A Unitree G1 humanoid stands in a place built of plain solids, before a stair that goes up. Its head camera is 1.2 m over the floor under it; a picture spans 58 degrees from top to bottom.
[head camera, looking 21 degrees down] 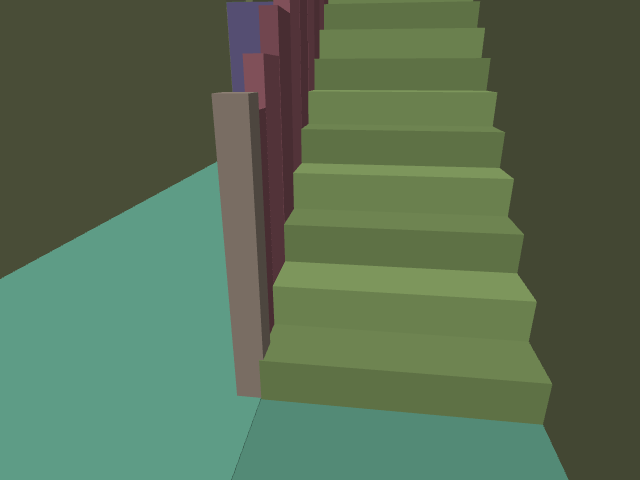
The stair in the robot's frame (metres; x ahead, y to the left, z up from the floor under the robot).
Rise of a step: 0.18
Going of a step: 0.26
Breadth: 1.06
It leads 7 degrees to the right of straight ahead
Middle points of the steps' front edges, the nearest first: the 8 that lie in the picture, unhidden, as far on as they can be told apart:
1.30 -0.29 0.19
1.56 -0.32 0.37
1.82 -0.36 0.55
2.08 -0.39 0.74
2.33 -0.42 0.92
2.59 -0.46 1.11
2.85 -0.49 1.29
3.11 -0.52 1.47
